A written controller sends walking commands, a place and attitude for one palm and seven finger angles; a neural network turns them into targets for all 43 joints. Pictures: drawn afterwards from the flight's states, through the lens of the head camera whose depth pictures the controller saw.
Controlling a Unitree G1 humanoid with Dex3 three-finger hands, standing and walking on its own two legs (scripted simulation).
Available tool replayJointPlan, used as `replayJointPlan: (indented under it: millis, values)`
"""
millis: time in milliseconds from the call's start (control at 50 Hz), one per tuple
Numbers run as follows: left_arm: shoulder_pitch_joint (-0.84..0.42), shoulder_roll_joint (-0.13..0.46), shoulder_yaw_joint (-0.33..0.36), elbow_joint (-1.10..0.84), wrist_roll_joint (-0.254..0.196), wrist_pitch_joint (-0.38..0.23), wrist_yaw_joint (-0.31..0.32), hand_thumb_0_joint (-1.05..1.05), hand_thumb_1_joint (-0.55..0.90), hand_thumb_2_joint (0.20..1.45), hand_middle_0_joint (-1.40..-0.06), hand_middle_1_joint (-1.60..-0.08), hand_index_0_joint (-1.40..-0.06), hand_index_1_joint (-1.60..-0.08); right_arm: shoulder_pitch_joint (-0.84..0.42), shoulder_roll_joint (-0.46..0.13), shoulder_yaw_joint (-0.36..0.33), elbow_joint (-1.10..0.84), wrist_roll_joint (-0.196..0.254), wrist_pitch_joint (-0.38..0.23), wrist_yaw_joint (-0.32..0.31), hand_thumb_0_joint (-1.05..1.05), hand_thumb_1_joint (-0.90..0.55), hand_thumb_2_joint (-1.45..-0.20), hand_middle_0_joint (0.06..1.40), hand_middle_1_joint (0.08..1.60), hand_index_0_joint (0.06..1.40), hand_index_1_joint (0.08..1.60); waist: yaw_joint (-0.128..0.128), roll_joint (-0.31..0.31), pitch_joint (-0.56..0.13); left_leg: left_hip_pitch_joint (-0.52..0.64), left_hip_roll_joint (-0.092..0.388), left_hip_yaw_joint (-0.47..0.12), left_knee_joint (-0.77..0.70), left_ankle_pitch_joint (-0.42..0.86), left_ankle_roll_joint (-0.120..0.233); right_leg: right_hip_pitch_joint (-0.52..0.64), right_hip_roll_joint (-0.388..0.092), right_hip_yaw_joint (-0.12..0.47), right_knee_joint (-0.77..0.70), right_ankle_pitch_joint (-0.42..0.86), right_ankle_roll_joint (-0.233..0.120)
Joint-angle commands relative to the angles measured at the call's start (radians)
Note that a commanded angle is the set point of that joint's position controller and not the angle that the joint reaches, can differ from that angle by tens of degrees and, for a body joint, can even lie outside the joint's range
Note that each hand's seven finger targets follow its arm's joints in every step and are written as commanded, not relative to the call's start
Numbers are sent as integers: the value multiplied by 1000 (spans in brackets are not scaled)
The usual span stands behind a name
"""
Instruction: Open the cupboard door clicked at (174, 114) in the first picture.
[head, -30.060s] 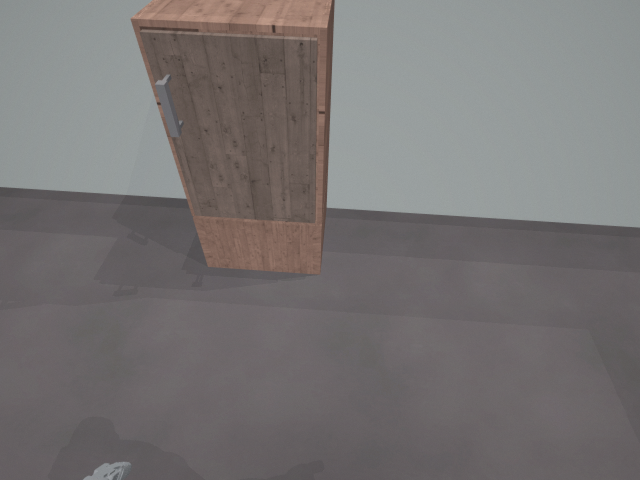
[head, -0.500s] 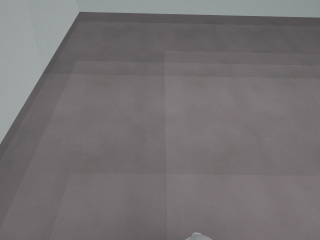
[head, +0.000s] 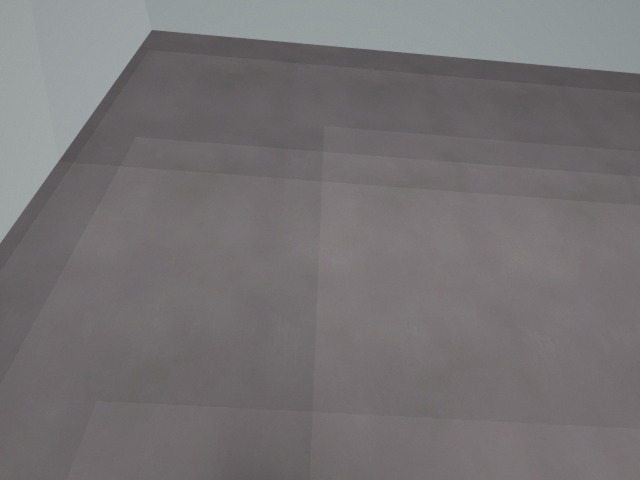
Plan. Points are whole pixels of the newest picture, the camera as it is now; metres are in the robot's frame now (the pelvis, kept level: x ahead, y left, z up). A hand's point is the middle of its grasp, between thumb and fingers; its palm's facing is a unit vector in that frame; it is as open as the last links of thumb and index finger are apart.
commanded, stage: turn to face it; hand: left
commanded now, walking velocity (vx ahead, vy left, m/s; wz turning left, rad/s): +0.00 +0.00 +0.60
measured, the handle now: out of the picture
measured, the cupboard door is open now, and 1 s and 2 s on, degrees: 46 46 46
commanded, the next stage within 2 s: none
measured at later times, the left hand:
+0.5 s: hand out of the picture +0.03 +0.18 -0.18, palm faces +0.34 -0.91 -0.25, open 7.3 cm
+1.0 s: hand out of the picture +0.01 +0.12 -0.18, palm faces +0.62 -0.75 -0.22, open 7.3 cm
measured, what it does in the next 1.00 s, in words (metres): walks ahead, turning left: right foot, then left foot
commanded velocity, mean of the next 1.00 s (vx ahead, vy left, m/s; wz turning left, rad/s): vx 0.00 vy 0.00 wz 0.60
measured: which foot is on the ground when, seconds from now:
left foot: down 0.00-0.16, up 0.18-0.42, down 0.44-0.68, up 0.70-0.94, down 0.96-1.00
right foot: up 0.00-0.14, down 0.16-0.44, up 0.46-0.66, down 0.68-0.96, up 0.98-1.00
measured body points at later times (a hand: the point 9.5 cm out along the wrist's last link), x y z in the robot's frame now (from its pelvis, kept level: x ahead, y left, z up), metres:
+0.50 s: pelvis +0.05 -0.04 -0.01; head +0.09 -0.01 +0.44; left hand +0.01 +0.22 -0.16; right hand +0.25 -0.26 -0.13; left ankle +0.03 +0.08 -0.73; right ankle +0.03 -0.17 -0.69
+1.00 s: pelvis +0.08 -0.07 -0.01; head +0.11 -0.03 +0.44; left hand -0.02 +0.16 -0.16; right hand +0.34 -0.21 -0.13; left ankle +0.02 +0.03 -0.73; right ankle +0.14 -0.19 -0.71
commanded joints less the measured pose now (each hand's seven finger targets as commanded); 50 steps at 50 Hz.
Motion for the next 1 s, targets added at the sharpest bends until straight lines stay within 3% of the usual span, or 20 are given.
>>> replayJointPlan:
  millis: [0, 80, 100, 140, 200, 340, 380, 420, 440, 520, 620, 640, 660, 680, 740, 860, 900, 920, 940, 980]
  values:
    - [6, 70, 28, -101, -3, -14, 0, 0, 900, 900, -200, -300, -200, -300, 89, -252, -64, -41, -1, 4, -12, 0, -900, -900, 200, 300, 200, 300, 1, 206, -162, 232, 251, -308, -169, 616, 163, -69, -10, 41, -36, 37, 14]
    - [85, 83, 41, -98, 4, -9, 2, 0, 900, 900, -200, -300, -200, -300, -15, -258, -80, -89, 8, 29, -3, 0, -900, -900, 200, 300, 200, 300, 55, 160, -121, 13, 155, -278, -167, 207, 94, 155, 16, 2, -340, 272, 10]
    - [115, 122, 53, -97, 11, -13, 8, 0, 900, 900, -200, -300, -200, -300, -44, -227, -80, -106, 15, 35, 2, 0, -900, -900, 200, 300, 200, 300, 74, 66, -98, -106, 92, -235, -110, 33, 45, 252, -61, 80, -502, 276, -8]
    - [114, 255, 74, -123, 23, -16, 14, 0, 900, 900, -200, -300, -200, -300, -107, -170, -79, -153, 14, 41, 21, 0, -900, -900, 200, 300, 200, 300, 105, -253, -32, -245, -41, -13, 334, -350, -54, 179, -458, 432, -697, 263, -184]
    - [-17, 175, 51, -164, 22, -20, 15, 0, 900, 900, -200, -300, -200, -300, -63, -154, -84, -117, 10, 59, 40, 0, -900, -900, 200, 300, 200, 300, 25, -174, 10, -203, 22, -19, 552, -256, -59, 72, -338, 196, -615, 412, -178]
    - [111, 225, 55, -127, 20, -32, 11, 0, 900, 900, -200, -300, -200, -300, -98, -127, -51, -150, 19, 39, 49, 0, -900, -900, 200, 300, 200, 300, 59, -145, -79, -49, -36, 117, 50, -137, -58, 312, -300, -15, -343, 1107, -118]
    - [63, 227, 55, -148, 7, -30, 6, 0, 900, 900, -200, -300, -200, -300, 25, -188, -67, -126, 12, 33, 45, 0, -900, -900, 200, 300, 200, 300, -19, -81, -150, 207, -15, 88, -126, 131, -28, 178, -282, -77, -168, 985, -49]
    - [0, 126, 25, -221, 0, -21, 2, 0, 900, 900, -200, -300, -200, -300, 159, -367, -111, -115, 8, 26, 32, 0, -900, -900, 200, 300, 200, 300, -82, 334, -210, 459, 404, -459, -171, 812, 222, -260, -78, -56, 236, -76, 61]
    - [-30, 158, 31, -237, 7, -4, 10, 0, 900, 900, -200, -300, -200, -300, 158, -386, -111, -102, 6, 35, 25, 0, -900, -900, 200, 300, 200, 300, -77, 216, -207, 409, 429, -431, -166, 668, 270, -275, -94, 61, 300, -91, 46]
    - [-16, 140, 40, -212, 12, 14, -3, 0, 900, 900, -200, -300, -200, -300, -62, -319, -89, -163, -1, 33, 10, 0, -900, -900, 200, 300, 200, 300, 8, 307, -48, 134, 236, -276, -204, 309, 147, -179, -74, 52, 138, 60, 41]
    - [138, 141, 47, -169, 9, 0, -9, 0, 900, 900, -200, -300, -200, -300, -143, -323, -98, -195, 7, 48, 14, 0, -900, -900, 200, 300, 200, 300, 77, 166, -88, -28, 132, -242, -118, 75, 77, 136, 5, -23, -303, 258, 28]
    - [167, 181, 57, -166, 18, -7, -3, 0, 900, 900, -200, -300, -200, -300, -153, -279, -98, -208, 15, 53, 18, 0, -900, -900, 200, 300, 200, 300, 94, 38, -73, -123, 46, -187, -9, -78, 25, 207, -78, 64, -489, 248, 6]
    - [168, 282, 75, -176, 32, -16, 7, 0, 900, 900, -200, -300, -200, -300, -136, -194, -86, -227, 21, 55, 28, 0, -900, -900, 200, 300, 200, 300, 101, -294, -54, -269, -88, -30, 253, -298, -53, 238, -360, 401, -667, 171, -93]
    - [136, 298, 70, -199, 26, -14, 13, 0, 900, 900, -200, -300, -200, -300, -167, -226, -91, -238, 16, 56, 36, 0, -900, -900, 200, 300, 200, 300, 109, -299, -40, -226, -44, -65, 500, -390, -41, 108, -472, 481, -701, 203, -180]
    - [-9, 209, 53, -237, 27, -11, 16, 0, 900, 900, -200, -300, -200, -300, -120, -193, -91, -195, 11, 70, 52, 0, -900, -900, 200, 300, 200, 300, 20, -210, 7, -173, 13, -43, 601, -268, -47, 11, -340, 225, -623, 286, -159]
    - [114, 234, 62, -186, 24, -22, 13, 0, 900, 900, -200, -300, -200, -300, -126, -133, -56, -194, 23, 43, 56, 0, -900, -900, 200, 300, 200, 300, 67, -132, -109, -32, -34, 85, 55, -179, -62, 292, -314, 21, -370, 910, -126]
    - [84, 230, 63, -190, 9, -19, 6, 0, 900, 900, -200, -300, -200, -300, -40, -173, -65, -171, 20, 36, 54, 0, -900, -900, 200, 300, 200, 300, 16, -76, -138, 170, -26, 61, -141, 51, -42, 175, -292, -44, -255, 791, -56]
    - [76, 190, 55, -208, 5, -14, 1, 0, 900, 900, -200, -300, -200, -300, 8, -251, -85, -166, 14, 30, 49, 0, -900, -900, 200, 300, 200, 300, -9, 96, -172, 334, 126, -140, -189, 249, 22, -14, -223, -89, -94, 543, 6]
    - [20, 123, 35, -253, 2, -10, -1, 0, 900, 900, -200, -300, -200, -300, 86, -355, -113, -157, 8, 29, 38, 0, -900, -900, 200, 300, 200, 300, -61, 354, -161, 423, 379, -471, -216, 648, 184, -277, -101, -84, 123, -61, 72]
    - [-38, 142, 39, -293, 9, 1, 6, 0, 900, 900, -200, -300, -200, -300, 93, -380, -109, -149, 0, 34, 25, 0, -900, -900, 200, 300, 200, 300, -48, 184, -129, 282, 393, -419, -201, 433, 250, -273, -107, 58, 254, -26, 44]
